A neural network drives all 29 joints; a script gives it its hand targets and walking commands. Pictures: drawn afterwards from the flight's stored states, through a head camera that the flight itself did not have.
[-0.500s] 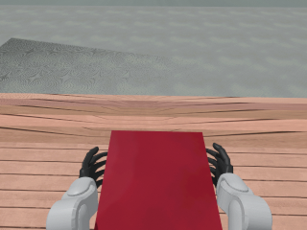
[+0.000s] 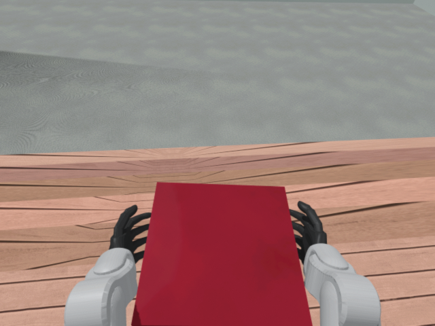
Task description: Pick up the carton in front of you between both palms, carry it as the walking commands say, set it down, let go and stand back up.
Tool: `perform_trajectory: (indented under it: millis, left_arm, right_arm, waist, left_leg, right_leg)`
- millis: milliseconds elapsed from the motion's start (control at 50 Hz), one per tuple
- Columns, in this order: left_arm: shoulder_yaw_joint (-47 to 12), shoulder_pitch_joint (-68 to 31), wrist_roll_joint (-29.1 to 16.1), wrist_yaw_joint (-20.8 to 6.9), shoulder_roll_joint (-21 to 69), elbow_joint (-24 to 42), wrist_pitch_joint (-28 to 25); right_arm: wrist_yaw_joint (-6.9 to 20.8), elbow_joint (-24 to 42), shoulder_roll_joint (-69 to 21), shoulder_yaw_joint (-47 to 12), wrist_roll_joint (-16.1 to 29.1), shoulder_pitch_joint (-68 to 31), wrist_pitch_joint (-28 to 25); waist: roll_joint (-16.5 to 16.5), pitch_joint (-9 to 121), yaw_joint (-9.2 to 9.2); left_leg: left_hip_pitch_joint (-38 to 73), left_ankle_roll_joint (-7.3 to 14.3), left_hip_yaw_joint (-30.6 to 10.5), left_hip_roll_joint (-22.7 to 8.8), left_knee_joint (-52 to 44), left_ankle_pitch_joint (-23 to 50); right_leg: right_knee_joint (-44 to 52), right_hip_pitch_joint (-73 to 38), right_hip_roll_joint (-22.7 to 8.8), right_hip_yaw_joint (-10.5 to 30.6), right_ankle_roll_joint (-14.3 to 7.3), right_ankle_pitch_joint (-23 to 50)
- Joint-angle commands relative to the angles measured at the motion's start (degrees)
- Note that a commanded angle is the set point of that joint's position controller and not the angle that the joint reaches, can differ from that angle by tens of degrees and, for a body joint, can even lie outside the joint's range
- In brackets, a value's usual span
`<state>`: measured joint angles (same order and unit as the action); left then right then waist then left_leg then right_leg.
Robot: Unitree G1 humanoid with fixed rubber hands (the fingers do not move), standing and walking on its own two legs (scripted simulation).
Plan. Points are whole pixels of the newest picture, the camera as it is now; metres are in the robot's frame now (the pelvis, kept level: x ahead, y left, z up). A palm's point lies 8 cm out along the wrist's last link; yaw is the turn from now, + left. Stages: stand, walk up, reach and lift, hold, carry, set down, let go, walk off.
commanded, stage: carry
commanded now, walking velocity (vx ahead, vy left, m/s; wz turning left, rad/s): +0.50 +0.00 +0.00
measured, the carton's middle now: (216, 271) +0.22 +0.00 +0.00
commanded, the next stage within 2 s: none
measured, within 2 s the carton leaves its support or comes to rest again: neither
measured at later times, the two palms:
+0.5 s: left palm (155, 96) +0.64 +0.14 +0.08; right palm (270, 92) +0.68 -0.17 +0.07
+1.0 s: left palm (158, 57) +0.97 +0.17 +0.02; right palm (245, 58) +0.97 -0.14 +0.03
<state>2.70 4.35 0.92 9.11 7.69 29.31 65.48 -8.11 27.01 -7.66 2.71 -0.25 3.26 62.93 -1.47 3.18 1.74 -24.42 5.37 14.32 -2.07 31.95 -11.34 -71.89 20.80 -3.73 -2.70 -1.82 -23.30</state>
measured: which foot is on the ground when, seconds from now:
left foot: down 0.00-0.38, up 0.40-0.98, down 1.00-1.00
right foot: up 0.00-0.36, down 0.38-1.00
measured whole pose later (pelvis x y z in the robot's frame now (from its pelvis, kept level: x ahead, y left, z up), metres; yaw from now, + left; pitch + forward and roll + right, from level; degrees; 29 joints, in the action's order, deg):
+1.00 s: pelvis +0.66 +0.02 -0.11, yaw +0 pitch +0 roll -3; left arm 13.1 -21.5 1.8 11.6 6.6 7.2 57.3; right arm -11.2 4.8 -8.9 13.8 -4.0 -24.0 56.3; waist 2.8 4.3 1.7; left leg -25.0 4.1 7.5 -1.3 32.2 16.9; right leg -74.1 7.6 -0.1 -7.9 -1.5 -39.9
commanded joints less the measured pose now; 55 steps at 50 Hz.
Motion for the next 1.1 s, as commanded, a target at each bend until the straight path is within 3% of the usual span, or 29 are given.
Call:
perform_trajectory:
  millis: [0, 80, 160, 260, 280, 320, 360, 380, 400, 420, 460, 480, 600, 680, 740, 760, 780, 800, 840, 900, 920, 940, 960, 980, 1000, 1020, 1040, 1060, 1080]
  left_arm:
    - [-32.13, -22.59, -7.77, -2.6, 41.02, 4.09, -4.44]
    - [-29.04, -25.59, -4.57, -1.05, 38.49, -1.65, -6.71]
    - [-26.02, -33.19, -4.04, 1.12, 34.94, -6.22, -8.1]
    - [-22.42, -44.36, -4.44, 3.2, 31.12, -12.98, -9.29]
    - [-21.51, -46.55, -4.35, 3.35, 31.19, -14.82, -9.5]
    - [-19.88, -50.79, -4.36, 3.47, 31.18, -18.07, -10.01]
    - [-18.11, -52.07, -4.25, 3.53, 31.48, -21.92, -10.72]
    - [-17.02, -52.94, -4.14, 3.54, 30.93, -22.96, -11.0]
    - [-17.01, -56.31, -5.14, 3.77, 31.23, -23.75, -11.29]
    - [-17.92, -58.03, -6.79, 3.39, 34.2, -23.91, -11.5]
    - [-20.69, -64.14, -9.75, 2.37, 38.65, -21.58, -12.57]
    - [-21.48, -65.82, -10.5, 1.96, 40.75, -20.9, -12.94]
    - [-25.0, -62.93, -10.97, 0.47, 43.73, -17.08, -13.67]
    - [-26.66, -57.75, -10.88, -0.05, 41.77, -13.14, -12.84]
    - [-26.9, -54.19, -9.74, -0.01, 39.87, -13.29, -11.82]
    - [-26.83, -53.66, -9.42, 0.18, 38.45, -13.3, -11.38]
    - [-26.45, -52.83, -9.03, 0.42, 38.01, -14.55, -10.97]
    - [-26.11, -51.9, -8.6, 0.64, 37.31, -15.42, -10.67]
    - [-26.09, -52.06, -8.59, 1.07, 37.17, -17.19, -10.24]
    - [-25.25, -53.43, -8.05, 1.78, 37.11, -20.23, -9.75]
    - [-24.83, -54.05, -7.72, 1.99, 36.95, -21.15, -9.69]
    - [-24.52, -53.44, -7.46, 2.08, 37.12, -21.65, -9.45]
    - [-23.11, -56.1, -7.29, 2.42, 36.41, -21.3, -9.37]
    - [-20.97, -58.25, -6.64, 3.01, 35.28, -21.96, -8.99]
    - [-17.03, -57.44, -4.86, 3.92, 32.87, -24.53, -8.41]
    - [-13.54, -52.29, -2.57, 5.11, 30.5, -27.16, -8.11]
    - [-10.37, -52.13, -0.62, 5.96, 29.49, -27.6, -8.38]
    - [-9.78, -53.61, 0.37, 6.58, 31.75, -28.24, -8.69]
    - [-9.7, -54.01, -0.18, 5.95, 34.01, -27.43, -9.32]
  right_arm:
    - [2.77, 5.79, -42.64, -33.02, 10.18, -21.89, -2.24]
    - [2.38, -0.09, -39.33, -31.04, 9.19, -25.39, -4.12]
    - [-0.09, -5.5, -35.68, -26.87, 7.36, -30.87, -5.66]
    - [-3.24, -13.1, -32.74, -22.74, 5.91, -40.97, -7.24]
    - [-3.67, -14.81, -32.65, -22.36, 5.54, -43.52, -7.47]
    - [-4.25, -17.64, -33.33, -21.44, 5.45, -49.09, -7.94]
    - [-4.35, -19.94, -34.67, -21.19, 5.84, -53.92, -8.18]
    - [-4.54, -20.46, -35.25, -21.24, 6.05, -56.06, -8.26]
    - [-4.46, -21.64, -36.68, -21.05, 6.01, -55.74, -8.34]
    - [-4.67, -21.93, -37.54, -20.54, 6.31, -59.04, -8.58]
    - [-4.8, -22.47, -40.78, -19.33, 6.33, -62.42, -9.23]
    - [-4.68, -23.18, -41.54, -18.69, 5.83, -62.32, -9.55]
    - [-3.29, -21.94, -43.31, -20.26, 4.47, -56.67, -10.59]
    - [-2.84, -16.16, -42.5, -23.17, 5.63, -53.76, -10.19]
    - [-2.52, -14.26, -40.13, -23.97, 5.28, -51.92, -8.95]
    - [-2.42, -14.01, -39.0, -23.62, 5.05, -50.96, -8.43]
    - [-2.4, -14.22, -38.46, -23.12, 5.11, -50.63, -7.96]
    - [-2.46, -14.88, -37.57, -22.46, 4.67, -49.62, -7.59]
    - [-2.54, -16.56, -35.67, -20.28, 3.48, -48.3, -6.83]
    - [-2.89, -18.34, -33.11, -18.48, 2.9, -48.59, -6.1]
    - [-3.08, -18.91, -32.2, -17.47, 2.34, -48.56, -6.0]
    - [-3.42, -20.29, -31.1, -16.59, 2.32, -47.41, -6.07]
    - [-3.54, -20.9, -31.26, -16.6, 2.51, -48.33, -6.16]
    - [-3.6, -22.88, -31.33, -16.31, 2.19, -47.56, -6.01]
    - [-4.13, -25.09, -30.31, -16.35, 4.08, -49.65, -6.01]
    - [-4.47, -24.6, -31.16, -18.57, 7.12, -52.11, -6.2]
    - [-4.04, -22.74, -34.44, -21.04, 9.99, -56.21, -6.78]
    - [-3.47, -22.12, -37.71, -22.62, 11.9, -58.67, -6.78]
    - [-3.15, -19.54, -39.95, -24.31, 13.72, -64.56, -7.87]
  waist:
    - [4.75, 16.17, -0.9]
    - [7.37, 11.17, -0.83]
    - [7.33, 7.22, 0.32]
    - [8.45, 5.12, 1.39]
    - [6.77, 3.92, 1.4]
    - [9.03, 6.6, -0.18]
    - [5.79, 15.83, -5.01]
    - [-3.08, 22.26, -7.58]
    - [-19.05, 27.18, -5.3]
    - [-17.2, 26.76, -5.88]
    - [-5.3, 24.3, -5.39]
    - [-2.89, 23.61, -4.85]
    - [-3.07, 24.15, -5.16]
    - [-6.61, 25.46, -5.58]
    - [-6.07, 21.45, -6.27]
    - [-6.52, 18.68, -8.5]
    - [-2.38, 16.66, -10.16]
    - [-1.32, 15.09, -10.81]
    - [3.31, 10.96, -9.43]
    - [-3.54, 7.82, -3.68]
    - [-7.44, 14.53, 4.01]
    - [-4.71, 19.61, 9.06]
    - [2.32, 20.31, 13.75]
    - [14.94, 10.28, 15.09]
    - [23.0, 5.1, 7.83]
    - [18.59, 10.75, 1.66]
    - [8.69, 10.6, 1.39]
    - [-1.62, 13.16, 0.25]
    - [8.17, 19.74, -0.36]
  left_leg:
    - [22.11, 3.64, -22.41, -15.92, -15.94, 4.67]
    - [18.18, 4.22, -16.1, -14.11, -20.89, -2.04]
    - [20.13, 4.67, -11.91, -11.98, -19.34, 6.4]
    - [22.66, 4.44, -10.07, -11.25, -14.77, 13.39]
    - [22.79, 3.73, -10.54, -10.99, -14.97, 16.57]
    - [25.15, 2.12, -8.76, -10.94, -9.65, 27.29]
    - [22.06, -1.52, -3.42, -6.55, 10.77, 33.91]
    - [13.47, -3.07, -3.63, -3.42, 27.42, 19.86]
    - [-6.45, -5.04, -9.07, 6.17, 41.88, -14.17]
    - [-12.52, -3.25, -16.59, 5.29, 48.43, -19.66]
    - [-13.97, -2.01, -17.99, 1.9, 46.89, -14.77]
    - [-13.5, -2.15, -17.86, 0.46, 43.69, -12.59]
    - [-16.54, -3.35, -13.65, 0.3, 25.64, -13.0]
    - [-17.97, -2.35, -12.44, -0.33, 26.23, 0.03]
    - [-23.6, -1.89, -11.18, -0.82, 29.02, 3.25]
    - [-34.36, -1.96, -13.65, -1.48, 26.28, 7.41]
    - [-38.24, -2.66, -13.5, -1.56, 19.86, 10.09]
    - [-38.41, -2.84, -12.32, -0.75, 15.76, 13.63]
    - [-18.44, -3.76, -10.13, 0.49, -3.93, 37.82]
    - [6.06, -3.41, -10.2, -0.46, -5.07, 45.56]
    - [20.09, -2.84, -5.01, 1.85, 8.63, 46.58]
    - [28.0, -2.38, -3.52, 3.19, 8.66, 37.81]
    - [33.14, -0.72, -3.16, 2.28, 1.14, 32.77]
    - [29.2, 1.43, -9.61, -0.97, -6.0, 30.1]
    - [34.09, 2.13, -19.93, -5.95, 6.95, 62.91]
    - [36.04, 4.31, -33.99, -12.76, 2.96, 57.35]
    - [27.64, 6.23, -34.93, -13.53, -0.69, 43.31]
    - [21.97, 5.93, -35.05, -12.15, -1.36, 32.06]
    - [23.85, 13.48, -48.2, -19.65, 1.3, 24.89]
  right_leg:
    - [-1.79, 14.87, -2.87, 2.13, -1.39, 5.75]
    - [9.08, 17.68, -3.32, -1.11, 0.25, 11.95]
    - [23.11, 19.92, -2.57, -3.94, 0.82, 18.05]
    - [32.31, 17.35, -0.02, -5.89, -1.62, 20.8]
    - [36.85, 16.24, 0.45, -5.73, -2.08, 21.11]
    - [39.34, 9.81, 2.36, -7.13, -3.62, 19.12]
    - [40.41, -9.76, 6.48, -9.42, -3.19, 16.22]
    - [40.8, -21.17, -3.93, 5.4, -3.32, 14.71]
    - [48.3, -34.58, -16.54, 34.04, -12.01, 12.42]
    - [49.9, -35.87, -17.04, 35.78, -14.01, 17.55]
    - [45.67, -30.58, -14.09, 23.47, -11.94, 32.72]
    - [45.17, -27.79, -13.48, 19.51, -11.15, 36.13]
    - [44.87, -30.31, -11.51, 12.85, -11.83, 45.07]
    - [39.82, -32.79, -11.04, 8.72, -11.63, 54.67]
    - [37.36, -33.18, -9.74, 7.55, -10.95, 52.22]
    - [35.71, -40.65, -8.19, 9.92, -10.67, 46.0]
    - [33.33, -43.24, -7.74, 11.61, -9.98, 42.93]
    - [32.23, -42.9, -6.92, 11.94, -9.77, 42.85]
    - [32.11, -23.95, -1.79, 4.61, -7.39, 25.07]
    - [29.66, -4.76, -1.59, 1.64, -4.91, 15.66]
    - [20.36, -0.91, -3.66, -2.16, -3.31, 27.83]
    - [7.01, -1.43, -2.92, -5.17, -2.0, 37.95]
    - [-15.11, -0.75, -1.21, -8.05, -0.02, 41.06]
    - [-35.47, 7.43, 7.1, -6.89, 1.19, 2.23]
    - [-43.88, 24.79, 13.19, -0.07, 0.87, -19.4]
    - [-35.62, 28.79, 10.43, 5.06, 0.99, -13.95]
    - [-26.89, 25.28, 6.83, 5.35, 1.48, -11.9]
    - [-21.29, 20.76, 4.2, 6.01, 1.61, -9.46]
    - [-23.57, 23.98, 3.13, 7.33, 1.37, -10.56]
